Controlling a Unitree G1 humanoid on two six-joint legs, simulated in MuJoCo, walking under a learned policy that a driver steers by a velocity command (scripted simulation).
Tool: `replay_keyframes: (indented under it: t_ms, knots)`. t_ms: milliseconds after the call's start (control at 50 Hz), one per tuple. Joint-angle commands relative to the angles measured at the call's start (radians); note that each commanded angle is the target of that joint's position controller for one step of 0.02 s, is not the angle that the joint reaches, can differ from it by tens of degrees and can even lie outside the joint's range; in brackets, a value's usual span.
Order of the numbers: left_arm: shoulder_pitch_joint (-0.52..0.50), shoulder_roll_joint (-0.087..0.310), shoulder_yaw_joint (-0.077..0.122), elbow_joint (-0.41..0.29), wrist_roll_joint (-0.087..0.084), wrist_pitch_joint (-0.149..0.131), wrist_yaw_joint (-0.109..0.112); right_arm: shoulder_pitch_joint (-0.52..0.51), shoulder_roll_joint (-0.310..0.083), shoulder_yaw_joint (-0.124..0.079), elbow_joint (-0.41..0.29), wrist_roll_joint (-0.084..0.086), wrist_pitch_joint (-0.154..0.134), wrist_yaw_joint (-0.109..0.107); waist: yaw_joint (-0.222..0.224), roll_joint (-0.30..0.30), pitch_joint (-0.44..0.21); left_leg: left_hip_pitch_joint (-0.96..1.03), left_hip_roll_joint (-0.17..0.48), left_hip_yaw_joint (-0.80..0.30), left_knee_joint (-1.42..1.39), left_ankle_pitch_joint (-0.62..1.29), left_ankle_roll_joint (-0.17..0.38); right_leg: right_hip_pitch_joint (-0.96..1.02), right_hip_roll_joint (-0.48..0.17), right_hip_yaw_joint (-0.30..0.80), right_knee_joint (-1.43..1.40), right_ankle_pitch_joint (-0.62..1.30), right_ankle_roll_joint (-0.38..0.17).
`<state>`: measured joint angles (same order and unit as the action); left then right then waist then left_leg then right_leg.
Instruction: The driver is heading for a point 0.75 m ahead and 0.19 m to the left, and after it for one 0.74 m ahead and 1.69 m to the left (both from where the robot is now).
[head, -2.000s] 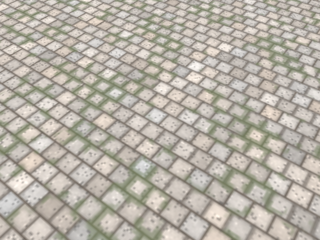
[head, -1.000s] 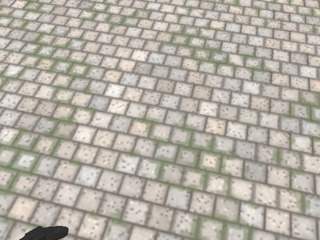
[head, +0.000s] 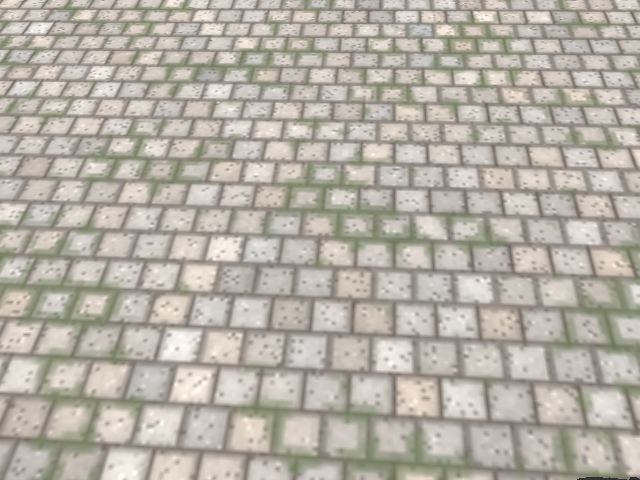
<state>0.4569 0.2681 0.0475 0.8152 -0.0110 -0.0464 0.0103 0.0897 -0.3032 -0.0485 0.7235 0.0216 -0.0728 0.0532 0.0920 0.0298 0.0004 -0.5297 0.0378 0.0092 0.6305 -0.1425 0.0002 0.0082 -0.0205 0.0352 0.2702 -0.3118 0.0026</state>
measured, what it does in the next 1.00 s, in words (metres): walks ahead: left foot, then right foot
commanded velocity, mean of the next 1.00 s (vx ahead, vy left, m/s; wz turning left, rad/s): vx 0.48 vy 0.00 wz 0.16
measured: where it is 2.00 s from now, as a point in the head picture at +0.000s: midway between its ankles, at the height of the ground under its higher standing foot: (271, 264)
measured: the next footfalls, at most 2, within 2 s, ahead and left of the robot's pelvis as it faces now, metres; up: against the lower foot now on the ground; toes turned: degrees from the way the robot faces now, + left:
left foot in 0.10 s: +0.19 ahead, +0.14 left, +0.00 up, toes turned +2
right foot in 0.60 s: +0.50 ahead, -0.10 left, +0.00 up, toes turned +0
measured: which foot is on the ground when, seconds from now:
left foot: up 0.00-0.08, down 0.10-0.62, up 0.64-1.00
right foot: down 0.00-0.12, up 0.14-0.58, down 0.60-1.00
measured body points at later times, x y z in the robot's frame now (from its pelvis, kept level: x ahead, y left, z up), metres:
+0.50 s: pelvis +0.25 +0.04 +0.00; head +0.27 +0.03 +0.45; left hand +0.46 +0.27 -0.09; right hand +0.26 -0.25 -0.13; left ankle +0.15 +0.14 -0.74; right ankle +0.44 -0.11 -0.70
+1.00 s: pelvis +0.52 +0.00 +0.00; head +0.54 +0.02 +0.45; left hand +0.51 +0.29 -0.13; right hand +0.74 -0.21 -0.10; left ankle +0.66 +0.19 -0.69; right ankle +0.46 -0.10 -0.74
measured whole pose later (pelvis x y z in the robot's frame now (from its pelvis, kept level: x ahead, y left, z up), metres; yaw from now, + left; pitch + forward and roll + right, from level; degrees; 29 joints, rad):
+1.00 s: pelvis +0.52 +0.00 +0.00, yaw +13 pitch +0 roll -3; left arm 0.31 0.27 0.07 0.85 0.01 -0.09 0.01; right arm 0.15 -0.28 -0.06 0.76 0.02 -0.02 0.03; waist 0.06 0.04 0.04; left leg -0.67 0.11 -0.03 0.75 0.02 0.01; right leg 0.04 0.03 -0.23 0.21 -0.26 -0.02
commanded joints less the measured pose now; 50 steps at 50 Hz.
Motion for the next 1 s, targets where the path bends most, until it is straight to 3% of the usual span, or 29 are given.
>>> replay_keyframes:
  t_ms: [20, 60, 80, 100, 120, 140, 160, 180, 200, 240, 300, 340, 400, 440, 500, 560, 580, 600, 620, 640, 660, 680, 700, 720, 740, 780, 840, 920, 1000]
  knots:
    - [-0.015, 0.203, 0.052, -0.048, -0.011, -0.012, 0.0, -0.136, -0.058, -0.003, -0.105, 0.008, -0.019, 0.008, -0.017, -0.177, 0.098, 0.043, -0.022, 0.024, -0.077, 0.028, 0.019, -0.097, -0.225, 0.158, -0.103, 0.149, -0.176]
    - [-0.038, 0.211, 0.054, -0.044, -0.014, -0.008, 0.001, -0.054, -0.092, -0.018, -0.082, 0.002, -0.019, -0.001, -0.08, -0.17, 0.065, 0.173, -0.043, 0.04, -0.122, 0.027, 0.052, -0.095, -0.22, 0.127, -0.013, 0.335, -0.146]
    - [-0.037, 0.195, 0.049, -0.042, -0.011, -0.008, 0.002, 0.059, -0.125, -0.036, -0.046, -0.001, -0.017, -0.011, -0.134, -0.145, -0.005, 0.331, -0.062, 0.052, -0.136, 0.019, 0.077, -0.119, -0.18, 0.079, 0.127, 0.49, -0.121]
    - [-0.039, 0.159, 0.035, -0.052, 0.001, -0.01, 0.004, 0.215, -0.172, -0.056, -0.01, -0.003, -0.015, -0.022, -0.206, -0.095, -0.118, 0.567, 0.014, -0.029, -0.121, 0.016, 0.116, -0.236, -0.131, 0.025, 0.36, 0.478, -0.083]
    - [0.026, 0.066, 0.006, -0.095, 0.003, -0.024, 0.006, 0.342, -0.282, -0.081, 0.009, -0.028, -0.006, -0.028, -0.212, 0.184, -0.278, 0.887, 0.278, -0.474, -0.204, -0.204, 0.259, -0.578, 0.011, -0.057, 0.77, 0.156, 0.002]
    - [0.005, 0.092, 0.01, -0.088, -0.007, -0.045, 0.008, 0.353, -0.221, -0.061, 0.019, -0.015, -0.007, -0.021, -0.215, 0.244, -0.308, 0.87, 0.337, -0.75, -0.369, -0.367, 0.296, -0.696, 0.046, 0.076, 0.943, -0.241, 0.001]
    - [-0.061, 0.158, 0.031, -0.101, -0.036, -0.053, -0.002, 0.275, -0.176, -0.043, 0.015, -0.01, -0.007, -0.023, -0.194, 0.175, -0.159, 0.757, 0.326, -0.643, -0.385, -0.422, 0.265, -0.789, -0.017, 0.083, 1.017, -0.192, -0.015]
    - [-0.116, 0.161, 0.029, -0.11, -0.037, -0.056, -0.004, 0.216, -0.145, -0.034, 0.003, -0.012, -0.006, -0.025, -0.169, 0.101, -0.076, 0.64, 0.289, -0.524, -0.391, -0.353, 0.243, -0.786, -0.063, 0.051, 1.003, -0.111, -0.032]
    - [-0.143, 0.148, 0.029, -0.111, -0.022, -0.056, -0.003, 0.168, -0.12, -0.028, 0.0, -0.02, -0.007, -0.023, -0.143, 0.049, -0.018, 0.531, 0.246, -0.437, -0.415, -0.261, 0.235, -0.765, -0.092, 0.037, 0.95, -0.041, -0.033]
    - [-0.116, 0.117, 0.03, -0.092, -0.007, -0.04, -0.004, 0.113, -0.085, -0.019, -0.006, -0.033, -0.015, -0.021, -0.09, 0.081, 0.004, 0.398, 0.187, -0.32, -0.466, -0.123, 0.226, -0.664, -0.129, 0.043, 0.88, 0.044, -0.027]
    - [-0.147, 0.091, 0.024, -0.101, 0.005, -0.023, -0.001, 0.125, -0.097, -0.025, 0.016, -0.023, -0.032, -0.026, -0.073, 0.049, 0.031, 0.344, 0.174, -0.224, -0.516, 0.02, 0.251, -0.677, -0.135, 0.026, 0.788, 0.128, 0.004]
    - [-0.223, 0.081, 0.017, -0.126, 0.012, -0.028, -0.001, 0.15, -0.111, -0.029, 0.032, -0.019, -0.032, -0.033, -0.09, 0.024, 0.054, 0.356, 0.164, -0.174, -0.527, 0.088, 0.247, -0.703, -0.134, 0.022, 0.65, 0.23, 0.018]
    - [-0.339, 0.053, 0.002, -0.154, 0.006, -0.044, -0.016, 0.194, -0.133, -0.033, 0.051, -0.011, -0.024, -0.044, -0.133, 0.017, 0.071, 0.354, 0.134, -0.097, -0.529, 0.13, 0.217, -0.643, -0.097, -0.014, 0.427, 0.383, 0.017]
    - [-0.405, 0.052, -0.002, -0.173, -0.002, -0.05, -0.029, 0.244, -0.151, -0.037, 0.072, -0.003, -0.018, -0.047, -0.162, 0.012, 0.08, 0.387, 0.152, -0.095, -0.523, 0.113, 0.214, -0.617, -0.078, -0.024, 0.349, 0.428, 0.014]
    - [-0.464, 0.072, 0.001, -0.203, -0.006, -0.054, -0.045, 0.286, -0.16, -0.042, 0.101, 0.004, -0.001, -0.051, -0.167, 0.013, 0.089, 0.502, 0.199, -0.107, -0.479, 0.141, 0.198, -0.638, -0.065, -0.006, 0.273, 0.389, -0.015]
    - [-0.429, 0.107, 0.016, -0.208, -0.002, -0.057, -0.052, 0.294, -0.173, -0.048, 0.115, 0.005, 0.017, -0.055, -0.124, 0.033, 0.054, 0.575, 0.218, -0.132, -0.368, 0.327, 0.171, -0.54, -0.03, -0.019, 0.231, 0.263, -0.051]
    - [-0.336, 0.134, 0.032, -0.186, -0.001, -0.059, -0.048, 0.276, -0.178, -0.047, 0.113, 0.004, 0.023, -0.055, -0.064, 0.038, -0.005, 0.564, 0.188, -0.114, -0.248, 0.475, 0.153, -0.399, 0.001, -0.046, 0.203, 0.245, -0.073]
    - [-0.175, 0.185, 0.057, -0.144, 0.003, -0.059, -0.037, 0.275, -0.148, -0.034, 0.106, -0.006, 0.025, -0.056, 0.011, 0.024, -0.123, 0.472, 0.13, -0.081, -0.046, 0.483, 0.121, -0.145, -0.016, -0.038, 0.219, 0.258, -0.104]
    - [0.003, 0.268, 0.076, -0.123, 0.016, -0.053, -0.023, 0.293, -0.07, -0.005, 0.074, -0.038, 0.022, -0.056, 0.058, -0.124, -0.303, 0.253, 0.044, -0.034, 0.297, 0.143, 0.079, 0.171, -0.238, 0.199, 0.26, 0.264, -0.163]
    - [0.007, 0.298, 0.078, -0.109, 0.023, -0.049, -0.031, 0.431, 0.02, 0.018, 0.07, -0.006, 0.002, -0.05, -0.023, -0.379, -0.416, -0.086, -0.103, -0.085, 0.58, -0.445, 0.036, 0.404, -0.415, 0.657, 0.103, -0.002, -0.298]
    - [-0.023, 0.185, 0.053, -0.124, 0.016, -0.05, -0.031, 0.344, -0.112, -0.012, 0.084, 0.021, -0.008, -0.049, 0.023, -0.223, -0.311, -0.182, -0.045, -0.167, 0.668, -0.419, 0.04, 0.32, -0.38, 0.627, 0.04, -0.124, -0.251]
    - [-0.089, 0.149, 0.04, -0.124, 0.011, -0.052, -0.026, 0.252, -0.147, -0.026, 0.055, 0.032, -0.012, -0.049, 0.015, -0.174, -0.17, -0.222, -0.001, -0.141, 0.663, -0.318, 0.046, 0.192, -0.35, 0.462, 0.022, -0.087, -0.21]
    - [-0.154, 0.131, 0.032, -0.126, 0.015, -0.054, -0.026, 0.214, -0.13, -0.025, 0.05, 0.023, -0.01, -0.054, -0.019, -0.104, -0.105, -0.184, 0.043, -0.123, 0.627, -0.233, 0.038, 0.065, -0.312, 0.357, -0.005, 0.022, -0.193]
    - [-0.2, 0.105, 0.027, -0.124, 0.018, -0.058, -0.028, 0.205, -0.117, -0.03, 0.05, 0.01, -0.003, -0.055, -0.047, -0.107, -0.051, -0.152, 0.069, -0.126, 0.574, -0.176, 0.03, -0.027, -0.275, 0.265, -0.039, 0.099, -0.184]
    - [-0.225, 0.095, 0.026, -0.119, 0.026, -0.066, -0.027, 0.234, -0.098, -0.032, 0.058, 0.012, 0.011, -0.053, -0.076, -0.132, -0.04, -0.091, 0.091, -0.131, 0.555, -0.136, 0.024, -0.09, -0.255, 0.197, -0.072, 0.144, -0.177]
    - [-0.246, 0.089, 0.03, -0.102, 0.026, -0.081, -0.027, 0.252, -0.059, -0.029, 0.063, 0.014, 0.035, -0.053, -0.098, -0.119, -0.014, -0.065, 0.097, -0.121, 0.537, -0.107, 0.011, -0.149, -0.244, 0.103, -0.12, 0.23, -0.188]
    - [-0.244, 0.113, 0.041, -0.074, 0.029, -0.086, -0.019, 0.194, -0.046, -0.03, 0.034, 0.006, 0.053, -0.057, -0.102, -0.091, 0.035, -0.142, 0.103, -0.135, 0.446, -0.006, -0.007, -0.152, -0.242, -0.005, -0.152, 0.314, -0.195]
    - [-0.231, 0.142, 0.05, -0.052, 0.026, -0.072, -0.003, 0.092, -0.025, -0.022, 0.001, 0.0, 0.04, -0.033, -0.071, -0.075, 0.063, -0.137, 0.09, -0.08, 0.206, 0.18, -0.007, -0.114, -0.215, -0.138, -0.163, 0.358, -0.173]
    - [-0.166, 0.173, 0.063, -0.017, 0.01, -0.049, 0.003, -0.041, -0.01, -0.011, -0.059, -0.001, 0.036, -0.009, -0.018, -0.052, 0.106, -0.164, 0.078, -0.014, 0.061, 0.185, 0.021, -0.005, -0.252, -0.197, -0.143, 0.391, -0.166]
